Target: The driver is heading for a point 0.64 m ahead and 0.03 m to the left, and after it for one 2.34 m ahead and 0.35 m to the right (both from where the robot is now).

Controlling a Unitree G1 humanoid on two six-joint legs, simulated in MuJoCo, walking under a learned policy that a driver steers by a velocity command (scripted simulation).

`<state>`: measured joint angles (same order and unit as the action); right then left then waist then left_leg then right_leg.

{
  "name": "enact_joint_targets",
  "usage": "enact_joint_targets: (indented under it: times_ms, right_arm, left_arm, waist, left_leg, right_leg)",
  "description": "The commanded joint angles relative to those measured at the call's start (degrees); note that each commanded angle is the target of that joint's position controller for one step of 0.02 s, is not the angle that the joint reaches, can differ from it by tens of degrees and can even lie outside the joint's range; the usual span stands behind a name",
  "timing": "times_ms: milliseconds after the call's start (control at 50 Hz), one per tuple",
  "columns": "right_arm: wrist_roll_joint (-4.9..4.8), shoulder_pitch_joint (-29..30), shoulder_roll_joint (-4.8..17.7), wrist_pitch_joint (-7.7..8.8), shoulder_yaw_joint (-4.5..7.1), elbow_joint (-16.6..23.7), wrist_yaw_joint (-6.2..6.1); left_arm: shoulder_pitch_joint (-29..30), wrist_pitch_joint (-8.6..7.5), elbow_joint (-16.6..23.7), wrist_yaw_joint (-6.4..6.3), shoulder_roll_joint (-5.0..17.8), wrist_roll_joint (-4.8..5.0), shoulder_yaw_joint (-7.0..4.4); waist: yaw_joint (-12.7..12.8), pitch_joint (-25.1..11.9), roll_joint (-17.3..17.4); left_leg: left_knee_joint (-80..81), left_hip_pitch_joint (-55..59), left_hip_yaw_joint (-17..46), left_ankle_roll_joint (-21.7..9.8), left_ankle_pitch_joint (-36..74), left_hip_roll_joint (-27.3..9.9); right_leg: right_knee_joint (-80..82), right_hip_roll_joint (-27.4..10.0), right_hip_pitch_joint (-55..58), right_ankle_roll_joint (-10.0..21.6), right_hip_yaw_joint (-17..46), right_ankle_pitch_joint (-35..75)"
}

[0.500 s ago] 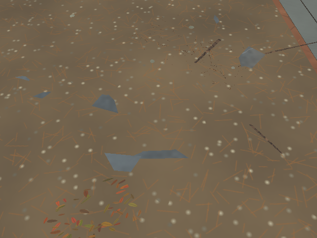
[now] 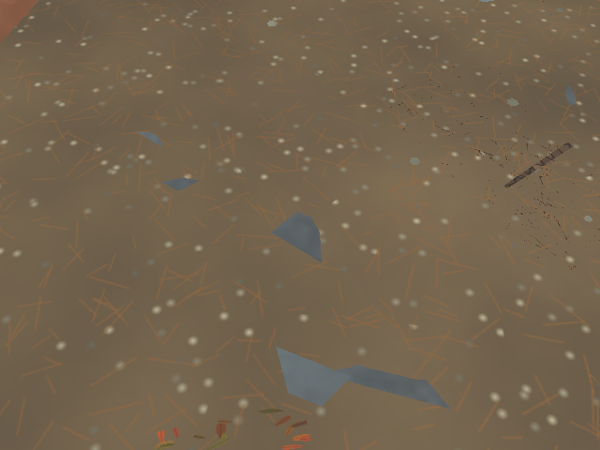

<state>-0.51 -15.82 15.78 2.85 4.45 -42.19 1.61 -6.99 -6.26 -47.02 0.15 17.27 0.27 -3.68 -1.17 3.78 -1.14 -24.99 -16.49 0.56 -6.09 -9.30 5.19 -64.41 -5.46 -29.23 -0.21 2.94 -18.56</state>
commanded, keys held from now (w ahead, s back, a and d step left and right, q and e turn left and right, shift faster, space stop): w+q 0.32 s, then w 0.42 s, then e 0.26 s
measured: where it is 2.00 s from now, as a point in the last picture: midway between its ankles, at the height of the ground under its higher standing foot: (261, 393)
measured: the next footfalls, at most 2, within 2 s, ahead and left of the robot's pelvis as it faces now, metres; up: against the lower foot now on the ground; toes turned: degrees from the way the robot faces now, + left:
right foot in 0.32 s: +0.38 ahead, -0.13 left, +0.00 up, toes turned +15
left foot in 0.82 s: +0.56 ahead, +0.20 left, +0.00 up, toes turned +18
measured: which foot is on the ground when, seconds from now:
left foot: down 0.00-0.34, up 0.36-0.80, down 0.82-1.00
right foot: up 0.00-0.30, down 0.32-0.84, up 0.86-1.00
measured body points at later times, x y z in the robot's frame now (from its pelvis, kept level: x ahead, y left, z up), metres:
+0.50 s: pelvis +0.29 -0.04 +0.00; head +0.31 -0.04 +0.45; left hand +0.32 +0.25 -0.11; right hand +0.46 -0.29 -0.11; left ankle +0.20 +0.07 -0.66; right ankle +0.34 -0.14 -0.74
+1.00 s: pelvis +0.49 +0.08 +0.00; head +0.53 +0.11 +0.45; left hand +0.49 +0.37 -0.14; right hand +0.71 -0.14 -0.09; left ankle +0.53 +0.19 -0.74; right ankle +0.50 -0.08 -0.66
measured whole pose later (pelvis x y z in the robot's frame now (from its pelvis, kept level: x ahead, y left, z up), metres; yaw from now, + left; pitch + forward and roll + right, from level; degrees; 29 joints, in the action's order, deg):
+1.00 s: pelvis +0.49 +0.08 +0.00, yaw +12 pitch +2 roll +0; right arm 1.5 -7.7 14.2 3.5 2.5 -40.4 1.0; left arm -14.6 -0.2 -49.2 -1.1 18.2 1.2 -3.6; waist 1.2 3.1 -2.3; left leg -25.1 -18.7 -5.4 -2.7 -8.0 -1.0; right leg -63.7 -2.9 -29.0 -3.8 2.3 -25.5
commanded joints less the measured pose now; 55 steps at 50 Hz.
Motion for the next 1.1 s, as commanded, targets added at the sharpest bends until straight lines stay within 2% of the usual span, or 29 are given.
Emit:
enact_joint_targets:
  times_ms: [20,140,220,280,300,320,340,360,380,400,420,440,460,500,560,620,700,760,780,800,820,840,860,880,900,920,940,1000,1100]
  right_arm:
    - [-0.14,0.98,8.85,1.5,2.14,4.72,-1.19]
    - [-0.52,-3.65,9.76,0.82,2.44,3.19,-2.65]
    - [-0.89,-6.25,9.4,0.29,2.47,1.81,-2.86]
    - [-0.75,-5.47,9.4,-0.42,2.58,1.9,-3.31]
    - [-0.74,-4.53,8.75,-0.66,2.35,2.26,-3.3]
    - [-0.49,-3.89,6.64,-0.62,1.53,2.94,-3.07]
    - [0.74,-4.76,3.52,-0.49,0.21,3.97,-2.95]
    - [-1.42,-13.87,0.81,0.08,-0.52,4.98,-2.88]
    - [-1.98,-13.41,6.65,0.17,0.24,2.67,-3.1]
    - [-1.55,-7.01,9.12,0.07,0.88,3.15,-2.99]
    - [-0.87,-3.26,8.63,0.04,0.81,3.89,-3.07]
    - [-0.15,-0.45,7.89,0.32,0.87,4.77,-2.91]
    - [-0.33,-0.47,6.86,0.42,0.8,5.09,-2.53]
    - [-0.58,-1.04,4.78,0.34,0.32,5.05,-2.13]
    - [0.23,3.51,3.09,0.55,-0.67,6.89,-1.86]
    - [0.03,8.6,2.09,1.23,-1.44,7.91,-1.18]
    - [-0.63,14.84,2.57,1.62,-1.54,9.49,-0.31]
    - [-0.53,16.33,4.06,1.92,-1.03,10.56,0.24]
    - [-0.05,13.17,5.17,2.18,-0.37,9.83,0.21]
    - [0.7,6.63,7.11,2.39,0.73,7.75,-0.06]
    - [1.85,-0.51,10.44,2.51,1.82,6.26,-0.58]
    - [3.3,-6.0,15.01,1.69,2.54,6.17,-1.37]
    - [2.61,-7.41,13.15,0.82,2.04,5.81,-1.07]
    - [1.87,-4.71,10.1,0.42,1.19,5.9,-0.89]
    - [1.24,-0.61,8.05,0.56,0.48,5.85,-0.88]
    - [1.04,2.97,6.16,0.81,-0.11,5.52,-0.7]
    - [1.19,6.18,5.11,1.07,-0.29,5.36,-0.62]
    - [2.54,10.97,5.89,1.84,0.19,4.62,-1.07]
    - [1.89,10.85,7.55,0.7,0.87,2.35,-3.18]
  left_arm:
    - [-1.53,0.62,3.02,-0.32,4.91,-1.09,-1.48]
    - [10.22,0.26,7.01,0.31,2.64,-0.37,-0.38]
    - [13.28,-0.72,8.92,1.31,4.25,0.13,-0.64]
    - [10.11,-1.61,8.56,1.67,6.16,0.28,-1.42]
    - [5.88,-1.92,7.41,1.48,6.9,0.19,-1.97]
    - [-0.5,-2.24,6.13,1.14,8.76,-0.49,-2.86]
    - [-9.85,-2.13,5.22,0.73,11.87,-1.15,-3.51]
    - [-13.87,-1.32,2.62,1.27,15.17,-1.43,-4.41]
    - [-12.4,-1.2,3.38,1.71,9.08,0.2,-3.03]
    - [-10.03,-0.83,3.82,1.57,5.78,0.36,-2.16]
    - [-7.21,-0.41,4.15,1.58,5.14,-0.32,-1.68]
    - [-5.77,-0.17,3.77,1.52,4.29,-0.67,-1.37]
    - [-5.33,-0.28,3.48,1.32,3.78,-1.16,-1.0]
    - [-6.0,-0.62,2.46,1.22,3.6,-0.6,-0.89]
    - [-7.36,-0.69,1.24,0.88,6.57,0.21,-1.57]
    - [-8.58,0.04,0.49,0.59,7.91,0.62,-1.74]
    - [-12.92,1.04,-1.48,0.63,8.91,1.26,-1.66]
    - [-13.98,2.14,-2.72,0.43,9.57,1.53,-1.72]
    - [-13.3,2.64,-2.85,0.22,9.91,1.52,-1.71]
    - [-12.97,2.9,-2.71,0.03,9.46,1.51,-1.45]
    - [-12.69,2.61,-1.56,-0.09,7.42,0.6,-0.58]
    - [-16.93,1.84,-0.28,0.14,1.62,-1.46,1.39]
    - [-21.61,1.54,-1.96,0.05,2.69,0.22,1.34]
    - [-17.72,2.0,-1.95,-0.13,8.02,1.88,-0.41]
    - [-13.82,2.65,-0.66,-0.43,7.41,2.16,-0.49]
    - [-13.0,3.69,-1.02,-0.87,6.39,1.47,-0.58]
    - [-13.62,5.0,-1.23,-1.28,5.78,1.04,-0.9]
    - [-14.83,7.64,-0.16,-2.02,3.88,0.76,-1.29]
    - [-7.49,8.42,4.47,-1.05,2.92,0.2,-1.26]
  waist:
    - [2.12,-6.09,2.97]
    - [-2.12,-2.85,6.1]
    - [-3.1,-2.45,6.64]
    - [-1.05,-3.12,8.91]
    - [1.24,-4.64,9.45]
    - [4.36,-9.55,8.25]
    - [7.46,-18.47,1.24]
    - [2.61,-23.12,-20.39]
    - [4.07,-18.09,-12.47]
    - [5.52,-11.02,-6.79]
    - [4.65,-7.22,-2.35]
    - [3.96,-4.2,-1.65]
    - [2.57,-3.97,-3.19]
    - [1.68,-4.36,-4.71]
    - [2.3,-3.27,-3.37]
    - [3.95,-2.63,-2.98]
    - [6.11,-1.61,-3.35]
    - [4.92,-0.71,-4.1]
    - [2.43,-2.47,-4.08]
    - [-1.01,-6.7,-3.35]
    - [-4.02,-13.29,-1.37]
    - [-3.75,-22.31,12.42]
    - [-3.76,-30.67,17.11]
    - [-4.07,-23.68,10.4]
    - [-2.38,-16.83,9.11]
    - [-0.5,-12.83,6.82]
    - [1.61,-10.57,7.61]
    - [4.51,-8.53,8.8]
    - [2.72,-7.34,7.23]
  left_leg:
    - [12.81,6.56,16.71,-10.58,14.53,-14.18]
    - [12.43,4.05,14.13,-6.52,5.68,-10.82]
    - [8.09,8.01,18.81,-5.76,3.67,-12.83]
    - [3.05,11.01,23.01,-4.75,6.73,-14.18]
    - [-0.13,10.61,23.01,-3.82,9.56,-12.88]
    - [-8.47,8.09,20.73,-2.0,11.69,-9.61]
    - [-24.68,0.56,15.13,0.35,1.62,-5.66]
    - [-41.78,-20.22,9.99,4.0,-25.04,1.4]
    - [-48.4,-26.55,12.19,4.46,-23.35,-2.94]
    - [-49.33,-27.81,10.84,4.58,-17.94,-4.62]
    - [-48.07,-25.96,8.8,4.68,-14.21,-6.46]
    - [-45.05,-25.07,8.59,4.61,-11.76,-7.82]
    - [-42.75,-22.33,8.31,4.35,-10.23,-9.23]
    - [-38.27,-20.68,6.44,4.57,-9.93,-10.1]
    - [-29.2,-22.49,4.07,5.68,-5.23,-11.57]
    - [-18.36,-19.86,1.91,6.01,4.02,-11.15]
    - [-9.64,-15.88,-0.15,5.87,9.04,-9.04]
    - [-5.18,-13.26,-0.06,3.92,5.4,-7.79]
    - [-2.47,-7.94,-0.78,3.02,6.04,-6.33]
    - [0.26,2.19,-1.8,1.64,10.1,-4.92]
    - [-1.97,16.38,2.25,-0.54,23.15,-10.38]
    - [-6.63,37.21,18.96,-7.39,43.24,-26.8]
    - [-2.56,38.49,30.21,-12.56,41.95,-32.62]
    - [-0.94,31.08,22.99,-10.44,39.18,-29.22]
    - [0.21,24.79,16.37,-8.4,37.65,-26.35]
    - [2.53,17.75,11.76,-7.09,35.61,-23.87]
    - [5.18,11.09,8.08,-6.22,32.65,-22.2]
    - [10.17,1.86,1.71,-7.57,29.73,-21.58]
    - [12.45,3.62,-3.69,-7.32,18.15,-22.19]
  right_leg:
    - [6.3,-0.93,-5.59,-2.09,0.54,6.0]
    - [29.52,3.32,-3.4,-3.53,0.27,23.49]
    - [35.52,4.61,-1.49,-2.24,1.66,23.01]
    - [37.4,5.22,2.88,-0.31,1.64,15.76]
    - [39.43,5.77,8.53,0.88,0.41,15.45]
    - [39.65,3.31,19.42,3.08,1.74,15.79]
    - [38.22,-6.6,34.7,6.47,11.7,12.62]
    - [45.1,-17.36,50.09,15.57,39.89,-1.07]
    - [47.9,-16.93,47.4,14.36,42.23,-12.73]
    - [48.49,-14.43,40.38,12.17,32.88,-11.07]
    - [49.23,-12.14,33.32,11.23,26.17,-4.06]
    - [50.36,-10.34,28.0,11.53,21.75,2.28]
    - [51.39,-8.83,24.89,11.32,18.15,6.51]
    - [53.28,-7.61,23.2,12.21,13.93,11.34]
    - [55.95,-8.32,22.82,13.8,10.13,17.04]
    - [56.71,-6.37,22.31,12.3,4.57,19.72]
    - [55.4,-6.85,24.18,10.9,2.21,20.53]
    - [51.58,-8.77,27.71,9.32,3.17,26.37]
    - [46.85,-7.71,28.14,8.0,2.47,34.58]
    - [38.9,-5.04,26.72,6.21,0.93,42.1]
    - [27.93,-1.65,19.54,3.47,-0.78,34.91]
    - [7.14,5.44,0.52,-0.95,-3.84,1.13]
    - [-3.72,7.85,-4.24,-1.82,3.18,-20.71]
    - [-7.75,5.11,-6.64,-1.99,4.87,-18.65]
    - [-6.75,3.11,-9.18,-2.03,2.64,-15.81]
    - [-4.13,1.31,-7.55,-2.65,1.93,-12.42]
    - [-1.57,0.03,-3.62,-3.13,1.59,-9.49]
    - [-0.68,0.88,1.9,-4.62,-0.33,-2.72]
    - [11.9,-0.67,1.48,-3.79,-1.18,6.4]
Keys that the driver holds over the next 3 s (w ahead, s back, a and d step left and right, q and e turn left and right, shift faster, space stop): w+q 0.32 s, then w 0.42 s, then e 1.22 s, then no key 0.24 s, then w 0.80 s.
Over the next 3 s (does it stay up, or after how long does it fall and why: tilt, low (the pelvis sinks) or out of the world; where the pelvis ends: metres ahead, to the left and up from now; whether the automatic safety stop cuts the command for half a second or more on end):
stays up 0.81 -0.01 0.00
